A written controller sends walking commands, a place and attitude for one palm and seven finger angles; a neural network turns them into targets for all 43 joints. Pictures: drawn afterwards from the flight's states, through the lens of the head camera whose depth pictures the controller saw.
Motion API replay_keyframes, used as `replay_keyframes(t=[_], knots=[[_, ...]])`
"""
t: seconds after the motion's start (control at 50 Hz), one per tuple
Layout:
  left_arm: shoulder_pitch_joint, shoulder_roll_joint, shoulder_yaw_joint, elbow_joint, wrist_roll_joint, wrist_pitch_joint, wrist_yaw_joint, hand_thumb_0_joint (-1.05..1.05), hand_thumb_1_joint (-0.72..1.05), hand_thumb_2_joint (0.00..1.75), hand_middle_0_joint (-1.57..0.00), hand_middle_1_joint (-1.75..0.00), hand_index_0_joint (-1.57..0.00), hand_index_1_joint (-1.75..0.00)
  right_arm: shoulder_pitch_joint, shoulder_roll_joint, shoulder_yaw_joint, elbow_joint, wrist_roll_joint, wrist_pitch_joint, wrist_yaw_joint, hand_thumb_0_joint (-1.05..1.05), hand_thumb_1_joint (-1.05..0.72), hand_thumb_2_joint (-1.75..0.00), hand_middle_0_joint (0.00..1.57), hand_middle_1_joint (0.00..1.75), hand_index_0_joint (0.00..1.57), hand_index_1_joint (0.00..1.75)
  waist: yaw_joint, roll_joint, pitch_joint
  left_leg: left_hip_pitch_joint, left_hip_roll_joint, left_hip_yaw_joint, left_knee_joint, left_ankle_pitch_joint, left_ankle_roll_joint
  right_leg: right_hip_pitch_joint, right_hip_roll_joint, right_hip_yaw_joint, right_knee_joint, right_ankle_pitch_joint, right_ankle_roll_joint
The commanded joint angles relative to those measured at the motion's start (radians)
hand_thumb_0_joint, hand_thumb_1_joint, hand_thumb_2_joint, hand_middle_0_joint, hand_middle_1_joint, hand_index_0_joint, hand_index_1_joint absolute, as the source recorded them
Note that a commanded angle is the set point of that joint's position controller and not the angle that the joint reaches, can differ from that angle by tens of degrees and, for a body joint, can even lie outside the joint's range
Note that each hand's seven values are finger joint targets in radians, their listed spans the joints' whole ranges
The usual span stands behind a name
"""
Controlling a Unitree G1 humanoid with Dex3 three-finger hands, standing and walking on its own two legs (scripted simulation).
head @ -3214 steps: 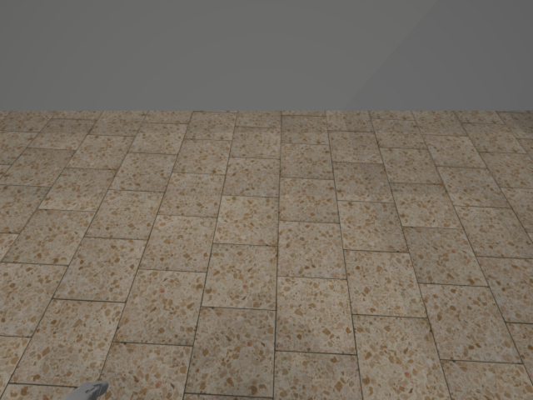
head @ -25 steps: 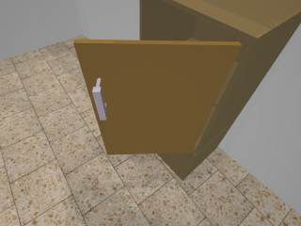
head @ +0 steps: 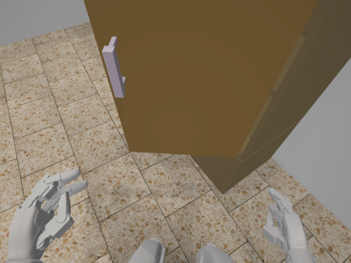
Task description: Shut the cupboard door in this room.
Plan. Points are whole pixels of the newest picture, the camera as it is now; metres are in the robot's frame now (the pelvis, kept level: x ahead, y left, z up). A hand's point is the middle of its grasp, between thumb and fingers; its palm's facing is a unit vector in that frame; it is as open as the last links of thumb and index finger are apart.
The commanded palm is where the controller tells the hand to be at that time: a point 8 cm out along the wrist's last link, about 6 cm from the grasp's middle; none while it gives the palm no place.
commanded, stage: raise the hand and make a fist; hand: left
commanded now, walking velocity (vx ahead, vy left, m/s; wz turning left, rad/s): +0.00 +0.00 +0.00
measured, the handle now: (117, 68) +0.49 +0.20 +0.16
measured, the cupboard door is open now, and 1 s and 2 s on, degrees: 52 52 52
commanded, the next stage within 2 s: bring the fist close to the handle in 1.38 s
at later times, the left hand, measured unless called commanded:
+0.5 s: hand (65, 180) +0.23 +0.23 +0.11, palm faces +0.07 -1.00 -0.02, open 3.4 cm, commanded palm +0.20 +0.28 +0.12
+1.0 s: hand (58, 149) +0.26 +0.23 +0.16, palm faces +0.08 -1.00 -0.04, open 3.1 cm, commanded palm +0.23 +0.28 +0.16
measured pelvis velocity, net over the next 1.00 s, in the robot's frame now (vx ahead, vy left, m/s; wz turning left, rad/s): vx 0.03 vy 0.05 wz -0.02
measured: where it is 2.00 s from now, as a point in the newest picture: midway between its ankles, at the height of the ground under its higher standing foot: outside the picture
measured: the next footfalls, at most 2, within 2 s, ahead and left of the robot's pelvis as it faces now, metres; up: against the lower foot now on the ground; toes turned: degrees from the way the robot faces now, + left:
none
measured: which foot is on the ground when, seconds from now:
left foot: down 0.00-1.00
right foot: down 0.00-1.00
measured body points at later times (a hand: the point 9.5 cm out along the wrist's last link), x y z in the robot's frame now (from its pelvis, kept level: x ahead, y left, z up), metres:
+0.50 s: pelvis +0.02 +0.04 +0.03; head +0.07 +0.05 +0.48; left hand +0.22 +0.28 +0.11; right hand +0.19 -0.20 -0.04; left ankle +0.02 +0.12 -0.65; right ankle +0.04 -0.06 -0.65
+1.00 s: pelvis +0.03 +0.05 +0.06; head +0.04 +0.04 +0.51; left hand +0.25 +0.29 +0.17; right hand +0.20 -0.17 -0.01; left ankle +0.02 +0.12 -0.65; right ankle +0.04 -0.06 -0.65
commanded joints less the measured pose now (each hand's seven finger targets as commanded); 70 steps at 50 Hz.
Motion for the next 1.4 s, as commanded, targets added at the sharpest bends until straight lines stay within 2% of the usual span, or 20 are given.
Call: replay_keyframes(t=[0.0, 0.06, 0.1, 0.14, 0.22, 0.3, 0.34, 0.42, 0.46, 0.56, 0.58, 0.64, 0.78, 0.88, 0.9, 1.02, 1.2, 1.26, 1.32, 1.38], knots=[[-0.095, 0.182, 0.047, -0.174, -0.022, 0.019, -0.060, 0.00, 0.90, 0.90, -0.69, -0.84, -0.69, -0.84, 0.015, -0.105, -0.034, -0.124, 0.023, -0.030, -0.026, 0.00, -0.90, -0.90, 0.20, 0.30, 0.20, 0.30, -0.073, 0.034, -0.172, 0.001, 0.016, 0.011, -0.134, 0.172, 0.035, 0.295, -0.080, 0.320, -0.321, 0.031, 0.108], [-0.053, 0.191, 0.091, -0.205, -0.039, 0.132, -0.053, 0.00, 0.90, 0.90, -0.75, -0.90, -0.75, -0.90, 0.013, -0.091, -0.031, -0.158, 0.033, -0.004, -0.027, 0.00, -0.90, -0.90, 0.20, 0.30, 0.20, 0.30, -0.035, 0.015, -0.220, 0.038, 0.011, 0.013, -0.188, 0.207, 0.026, 0.393, -0.095, 0.314, -0.347, 0.095, 0.117], [-0.031, 0.207, 0.142, -0.216, -0.039, 0.170, -0.013, 0.00, 0.90, 0.90, -0.79, -0.94, -0.79, -0.94, 0.003, -0.077, -0.026, -0.165, 0.027, 0.009, -0.026, 0.00, -0.90, -0.90, 0.20, 0.30, 0.20, 0.30, -0.010, -0.002, -0.233, 0.050, 0.014, 0.006, -0.213, 0.244, 0.021, 0.443, -0.093, 0.299, -0.338, 0.165, 0.116], [-0.011, 0.166, 0.127, -0.241, -0.039, 0.166, 0.019, 0.00, 0.90, 0.90, -0.82, -0.98, -0.82, -0.98, 0.012, -0.067, -0.026, -0.170, 0.019, 0.012, -0.019, 0.00, -0.90, -0.90, 0.20, 0.30, 0.20, 0.30, -0.011, -0.028, -0.217, 0.071, 0.016, 0.001, -0.244, 0.272, 0.013, 0.449, -0.090, 0.269, -0.327, 0.246, 0.116], [-0.003, 0.125, 0.063, -0.282, -0.018, 0.115, 0.050, 0.00, 0.90, 0.90, -0.90, -1.06, -0.90, -1.06, 0.029, -0.080, -0.024, -0.173, 0.005, 0.006, -0.008, 0.00, -0.90, -0.90, 0.20, 0.30, 0.20, 0.30, -0.022, 0.003, -0.186, 0.136, 0.015, -0.004, -0.292, 0.326, 0.017, 0.399, -0.055, 0.180, -0.281, 0.303, 0.091], [-0.028, 0.126, 0.026, -0.297, -0.005, 0.100, 0.055, 0.00, 0.90, 0.90, -0.97, -1.14, -0.97, -1.14, 0.042, -0.101, -0.024, -0.179, 0.002, 0.006, -0.009, 0.00, -0.90, -0.90, 0.20, 0.30, 0.20, 0.30, -0.041, 0.006, -0.139, 0.163, 0.015, -0.008, -0.316, 0.295, 0.020, 0.334, -0.033, 0.135, -0.282, 0.208, 0.071], [-0.025, 0.132, 0.025, -0.334, 0.000, 0.100, 0.062, 0.00, 0.90, 0.90, -1.01, -1.18, -1.01, -1.18, 0.055, -0.104, -0.028, -0.187, 0.005, 0.008, -0.011, 0.00, -0.90, -0.90, 0.20, 0.30, 0.20, 0.30, -0.036, 0.013, -0.171, 0.199, 0.016, -0.007, -0.332, 0.306, 0.015, 0.341, -0.029, 0.121, -0.281, 0.210, 0.068], [-0.038, 0.139, 0.017, -0.397, 0.010, 0.111, 0.088, 0.00, 0.90, 0.90, -1.08, -1.26, -1.08, -1.26, 0.065, -0.102, -0.021, -0.194, 0.005, 0.014, -0.011, 0.00, -0.90, -0.90, 0.20, 0.30, 0.20, 0.30, -0.029, 0.075, -0.182, 0.266, 0.018, -0.017, -0.364, 0.366, 0.000, 0.355, -0.019, 0.093, -0.273, 0.262, 0.057], [-0.038, 0.130, 0.007, -0.396, 0.017, 0.126, 0.102, 0.00, 0.90, 0.90, -1.12, -1.30, -1.12, -1.30, 0.070, -0.102, -0.018, -0.194, 0.007, 0.021, -0.011, 0.00, -0.90, -0.90, 0.20, 0.30, 0.20, 0.30, -0.031, 0.062, -0.163, 0.283, 0.025, -0.027, -0.382, 0.380, -0.011, 0.348, -0.013, 0.077, -0.276, 0.261, 0.058], [-0.075, 0.116, -0.028, -0.411, 0.036, 0.182, 0.116, 0.00, 0.90, 0.90, -1.21, -1.40, -1.21, -1.40, 0.071, -0.105, -0.008, -0.201, 0.013, 0.033, -0.008, 0.00, -0.90, -0.90, 0.20, 0.30, 0.20, 0.30, -0.034, 0.097, -0.137, 0.345, 0.037, -0.047, -0.423, 0.426, -0.033, 0.353, -0.009, 0.063, -0.295, 0.272, 0.055], [-0.085, 0.117, -0.026, -0.408, 0.035, 0.196, 0.119, 0.00, 0.90, 0.90, -1.23, -1.42, -1.23, -1.42, 0.072, -0.104, -0.006, -0.202, 0.013, 0.035, -0.008, 0.00, -0.90, -0.90, 0.20, 0.30, 0.20, 0.30, -0.034, 0.078, -0.128, 0.349, 0.038, -0.051, -0.432, 0.417, -0.035, 0.358, -0.008, 0.060, -0.302, 0.268, 0.056], [-0.120, 0.121, -0.032, -0.430, 0.046, 0.231, 0.125, 0.00, 0.90, 0.90, -1.28, -1.48, -1.28, -1.48, 0.068, -0.102, 0.000, -0.205, 0.018, 0.039, -0.008, 0.00, -0.90, -0.90, 0.20, 0.30, 0.20, 0.30, -0.030, 0.097, -0.130, 0.386, 0.042, -0.056, -0.453, 0.454, -0.041, 0.378, -0.009, 0.059, -0.316, 0.286, 0.055], [-0.221, 0.135, -0.018, -0.409, 0.052, 0.291, 0.137, 0.00, 0.90, 0.90, -1.30, -1.50, -1.30, -1.50, 0.048, -0.099, 0.014, -0.187, 0.023, 0.039, -0.012, 0.00, -0.90, -0.90, 0.20, 0.30, 0.20, 0.30, -0.029, 0.059, -0.082, 0.410, 0.043, -0.065, -0.515, 0.370, -0.044, 0.421, -0.009, 0.060, -0.369, 0.255, 0.053], [-0.289, 0.138, -0.017, -0.411, 0.048, 0.323, 0.132, 0.00, 0.90, 0.90, -1.30, -1.50, -1.30, -1.50, 0.034, -0.097, 0.019, -0.169, 0.027, 0.028, -0.017, 0.00, -0.90, -0.90, 0.20, 0.30, 0.20, 0.30, -0.030, 0.072, -0.080, 0.439, 0.036, -0.048, -0.536, 0.367, -0.033, 0.462, -0.015, 0.071, -0.410, 0.272, 0.054], [-0.291, 0.160, 0.002, -0.400, 0.047, 0.331, 0.136, 0.00, 0.90, 0.90, -1.30, -1.50, -1.30, -1.50, 0.035, -0.100, 0.019, -0.161, 0.025, 0.027, -0.019, 0.00, -0.90, -0.90, 0.20, 0.30, 0.20, 0.30, -0.027, 0.063, -0.084, 0.438, 0.033, -0.039, -0.535, 0.362, -0.025, 0.481, -0.016, 0.078, -0.423, 0.276, 0.054], [-0.268, 0.131, -0.003, -0.339, 0.041, 0.370, 0.129, 0.00, 0.90, 0.90, -1.30, -1.50, -1.30, -1.50, 0.022, -0.094, 0.022, -0.149, 0.028, 0.016, -0.018, 0.00, -0.90, -0.90, 0.20, 0.30, 0.20, 0.30, -0.018, 0.024, -0.056, 0.435, 0.024, -0.017, -0.555, 0.369, -0.012, 0.531, -0.026, 0.090, -0.466, 0.298, 0.058], [-0.304, 0.166, 0.023, -0.392, 0.053, 0.327, 0.155, 0.00, 0.90, 0.90, -1.30, -1.50, -1.30, -1.50, 0.021, -0.096, 0.014, -0.140, 0.017, 0.010, -0.013, 0.00, -0.90, -0.90, 0.20, 0.30, 0.20, 0.30, -0.023, 0.021, -0.080, 0.433, 0.013, 0.008, -0.534, 0.368, 0.010, 0.564, -0.036, 0.126, -0.481, 0.319, 0.064], [-0.297, 0.144, 0.003, -0.378, 0.057, 0.318, 0.154, 0.00, 0.90, 0.90, -1.30, -1.50, -1.30, -1.50, 0.019, -0.092, 0.016, -0.141, 0.019, 0.009, -0.010, 0.00, -0.90, -0.90, 0.20, 0.30, 0.20, 0.30, -0.027, 0.048, -0.068, 0.429, 0.010, 0.014, -0.533, 0.348, 0.014, 0.553, -0.038, 0.130, -0.485, 0.303, 0.066], [-0.286, 0.143, 0.002, -0.363, 0.054, 0.320, 0.148, 0.00, 0.90, 0.90, -1.30, -1.50, -1.30, -1.50, 0.017, -0.093, 0.015, -0.139, 0.020, 0.011, -0.008, 0.00, -0.90, -0.90, 0.20, 0.30, 0.20, 0.30, -0.028, 0.014, -0.067, 0.414, 0.009, 0.019, -0.525, 0.348, 0.020, 0.572, -0.044, 0.148, -0.494, 0.311, 0.070], [-0.291, 0.144, 0.001, -0.363, 0.051, 0.326, 0.143, 0.00, 0.90, 0.90, -1.30, -1.50, -1.30, -1.50, 0.013, -0.093, 0.016, -0.142, 0.022, 0.013, -0.010, 0.00, -0.90, -0.90, 0.20, 0.30, 0.20, 0.30, -0.027, 0.024, -0.062, 0.409, 0.006, 0.021, -0.524, 0.333, 0.021, 0.572, -0.047, 0.156, -0.503, 0.292, 0.072]])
